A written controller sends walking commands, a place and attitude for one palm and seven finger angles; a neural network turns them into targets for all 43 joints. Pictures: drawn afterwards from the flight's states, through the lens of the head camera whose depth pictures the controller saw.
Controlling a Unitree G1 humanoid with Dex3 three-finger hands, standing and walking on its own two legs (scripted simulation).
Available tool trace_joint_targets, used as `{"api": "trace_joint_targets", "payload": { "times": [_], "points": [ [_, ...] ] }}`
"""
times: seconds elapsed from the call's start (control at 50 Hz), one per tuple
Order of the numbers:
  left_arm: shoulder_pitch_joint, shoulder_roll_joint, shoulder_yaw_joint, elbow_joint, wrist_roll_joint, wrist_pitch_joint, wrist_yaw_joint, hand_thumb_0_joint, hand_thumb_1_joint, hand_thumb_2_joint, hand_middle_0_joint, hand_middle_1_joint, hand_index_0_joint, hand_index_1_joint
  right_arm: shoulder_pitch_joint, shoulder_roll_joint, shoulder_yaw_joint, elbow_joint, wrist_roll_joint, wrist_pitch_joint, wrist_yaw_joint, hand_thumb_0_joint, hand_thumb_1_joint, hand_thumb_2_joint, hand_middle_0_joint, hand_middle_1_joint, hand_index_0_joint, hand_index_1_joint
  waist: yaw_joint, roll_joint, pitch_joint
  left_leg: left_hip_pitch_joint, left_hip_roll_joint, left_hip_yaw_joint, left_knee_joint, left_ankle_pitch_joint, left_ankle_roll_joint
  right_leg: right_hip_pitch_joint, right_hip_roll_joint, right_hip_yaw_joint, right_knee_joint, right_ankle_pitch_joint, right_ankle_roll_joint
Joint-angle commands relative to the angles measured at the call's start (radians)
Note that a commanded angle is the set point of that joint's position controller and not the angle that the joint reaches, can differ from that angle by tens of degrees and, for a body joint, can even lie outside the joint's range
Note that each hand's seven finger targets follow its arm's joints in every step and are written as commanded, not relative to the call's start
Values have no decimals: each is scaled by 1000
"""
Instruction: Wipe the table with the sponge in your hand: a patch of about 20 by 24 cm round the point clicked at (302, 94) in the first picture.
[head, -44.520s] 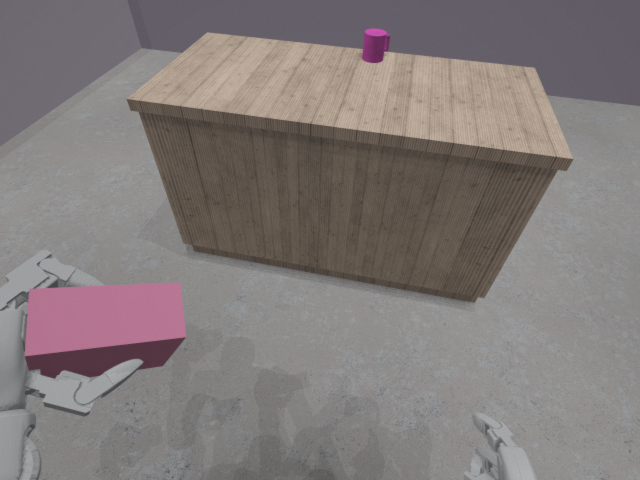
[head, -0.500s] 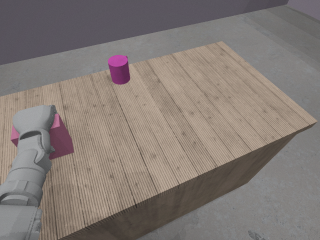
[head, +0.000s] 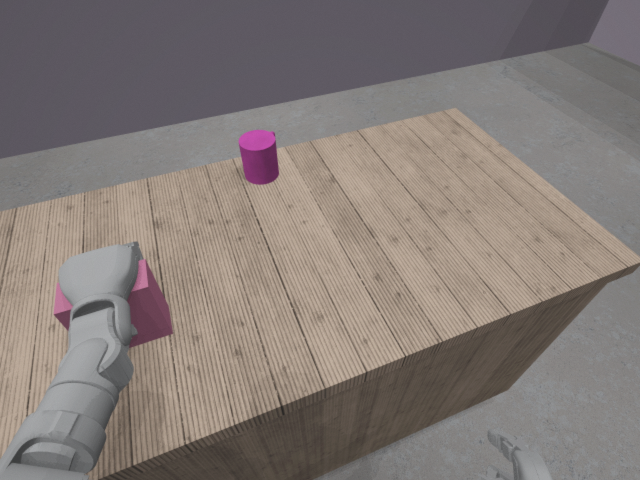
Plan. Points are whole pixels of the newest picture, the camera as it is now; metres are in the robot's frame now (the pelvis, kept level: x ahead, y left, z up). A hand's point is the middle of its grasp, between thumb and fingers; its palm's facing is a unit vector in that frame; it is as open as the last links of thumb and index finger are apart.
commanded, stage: wipe back along the first lane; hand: left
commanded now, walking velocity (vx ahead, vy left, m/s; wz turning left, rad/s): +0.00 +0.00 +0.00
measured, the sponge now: (123, 317) +0.32 +0.32 -0.01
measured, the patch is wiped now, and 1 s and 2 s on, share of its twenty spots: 1.00 1.00 1.00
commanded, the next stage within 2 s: lift the sponge slowly off the table in 0.94 s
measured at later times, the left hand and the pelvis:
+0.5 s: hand (119, 325) +0.29 +0.29 +0.03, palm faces -0.03 -0.04 -1.00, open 9.9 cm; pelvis +0.00 -0.01 +0.00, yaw -1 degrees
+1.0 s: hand (123, 364) +0.24 +0.27 +0.03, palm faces +0.00 -0.06 -1.00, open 9.8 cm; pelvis +0.00 -0.01 +0.00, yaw -1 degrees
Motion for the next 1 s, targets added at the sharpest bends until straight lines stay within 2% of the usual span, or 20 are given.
{"api": "trace_joint_targets", "payload": {
  "times": [0.0,0.08,0.14,0.2,0.26,0.3,0.36,0.44,0.46,0.5,0.56,0.6,0.66,0.7,0.76,0.8,0.86,0.94,0.96,0.98],
  "points": [
    [-123,102,-6,-93,-10,13,-31,0,100,1300,-1200,-1600,-1200,-1600,-101,-135,-45,-141,3,-40,-16,0,-900,-900,200,300,200,300,0,-36,-160,159,9,-61,-71,267,-10,28,27,-4,-49,228,-74],
    [-54,88,-1,-139,-20,18,-30,0,100,1300,-1200,-1600,-1200,-1600,-114,-134,-46,-149,-1,-47,-12,0,-900,-900,200,300,200,300,12,-43,-183,174,9,-64,-63,298,-10,52,29,-3,-41,267,-76],
    [-13,104,18,-141,-29,32,-30,0,100,1300,-1200,-1600,-1200,-1600,-127,-135,-41,-149,0,-48,-16,0,-900,-900,200,300,200,300,14,-83,-142,144,3,-54,-71,268,-8,69,25,11,-53,280,-72],
    [-34,83,-9,-181,-31,41,-38,0,100,1300,-1200,-1600,-1200,-1600,-142,-132,-38,-152,1,-51,-20,0,-900,-900,200,300,200,300,8,-68,-137,154,1,-55,-78,252,-7,66,25,12,-56,261,-71],
    [8,121,31,-204,-33,42,-41,0,100,1300,-1200,-1600,-1200,-1600,-149,-136,-39,-152,0,-57,-20,0,-900,-900,200,300,200,300,24,-57,-143,157,-2,-55,-81,261,-6,88,25,26,-59,279,-75],
    [41,71,-9,-219,-34,40,-45,0,100,1300,-1200,-1600,-1200,-1600,-149,-127,-37,-158,-1,-61,-18,0,-900,-900,200,300,200,300,18,-68,-143,161,-3,-51,-75,269,-5,89,24,16,-54,293,-72],
    [130,98,34,-261,-47,32,-43,0,100,1300,-1200,-1600,-1200,-1600,-163,-131,-40,-161,-3,-71,-13,0,-900,-900,200,300,200,300,37,-67,-163,161,-6,-51,-72,301,-7,127,22,40,-46,365,-75],
    [202,40,-7,-315,-53,43,-39,0,100,1300,-1200,-1600,-1200,-1600,-182,-121,-38,-171,-2,-79,-7,0,-900,-900,200,300,200,300,35,-83,-127,159,-3,-50,-76,308,-9,116,21,32,-44,373,-70],
    [198,65,18,-333,-54,48,-35,0,100,1300,-1200,-1600,-1200,-1600,-188,-127,-40,-166,-2,-79,-5,0,-900,-900,200,300,200,300,39,-64,-126,164,-1,-58,-80,308,-10,112,25,41,-44,357,-75],
    [202,13,-32,-364,-56,63,-34,0,100,1300,-1200,-1600,-1200,-1600,-197,-118,-40,-175,-1,-81,-5,0,-900,-900,200,300,200,300,33,-70,-118,174,0,-55,-81,293,-8,101,25,31,-50,330,-71],
    [249,46,8,-392,-61,77,-27,0,100,1300,-1200,-1600,-1200,-1600,-213,-122,-41,-173,-3,-84,-8,0,-900,-900,200,300,200,300,47,-95,-126,174,-1,-58,-86,286,-10,120,26,44,-50,333,-73],
    [271,-8,-39,-415,-68,88,-30,0,100,1300,-1200,-1600,-1200,-1600,-225,-113,-37,-181,-1,-86,-8,0,-900,-900,200,300,200,300,43,-100,-116,180,-1,-53,-84,287,-9,118,24,35,-49,341,-69],
    [300,49,20,-441,-76,94,-25,0,100,1300,-1200,-1600,-1200,-1600,-237,-119,-36,-174,-4,-85,-12,0,-900,-900,200,300,200,300,55,-94,-115,178,-3,-54,-90,277,-12,135,24,54,-50,351,-73],
    [329,-4,-29,-456,-80,102,-30,0,100,1300,-1200,-1600,-1200,-1600,-248,-108,-30,-187,-1,-86,-10,0,-900,-900,200,300,200,300,52,-106,-90,175,-2,-53,-96,266,-11,125,23,40,-54,325,-68],
    [294,26,-10,-482,-67,111,-27,0,100,1300,-1200,-1600,-1200,-1600,-258,-112,-30,-183,-4,-85,-12,0,-900,-900,200,300,200,300,54,-72,-74,184,1,-61,-107,241,-12,108,29,51,-62,266,-76],
    [337,-25,-54,-486,-68,116,-32,0,100,1300,-1200,-1600,-1200,-1600,-266,-100,-26,-193,-3,-88,-9,0,-900,-900,200,300,200,300,56,-94,-69,188,0,-59,-105,241,-10,110,28,41,-65,262,-72],
    [380,8,-21,-514,-65,107,-30,0,100,1300,-1200,-1600,-1200,-1600,-273,-105,-27,-189,-8,-89,-7,0,-900,-900,200,300,200,300,67,-90,-94,195,-4,-60,-100,262,-13,132,27,63,-57,309,-77],
    [448,-38,-65,-552,-67,109,-30,0,100,1300,-1200,-1600,-1200,-1600,-292,-95,-24,-200,-8,-92,0,0,-900,-900,200,300,200,300,69,-87,-71,196,-3,-58,-98,265,-14,126,26,61,-58,310,-75],
    [467,-7,-33,-571,-73,108,-26,0,100,1300,-1200,-1600,-1200,-1600,-294,-98,-26,-199,-9,-91,2,0,-900,-900,200,300,200,300,75,-76,-71,197,-1,-63,-103,257,-15,131,27,71,-60,298,-78],
    [451,-39,-72,-583,-73,115,-29,0,100,1300,-1200,-1600,-1200,-1600,-298,-94,-21,-204,-9,-88,2,0,-900,-900,200,300,200,300,68,-81,-65,195,-1,-61,-105,247,-12,127,27,57,-60,286,-75]
  ]
}}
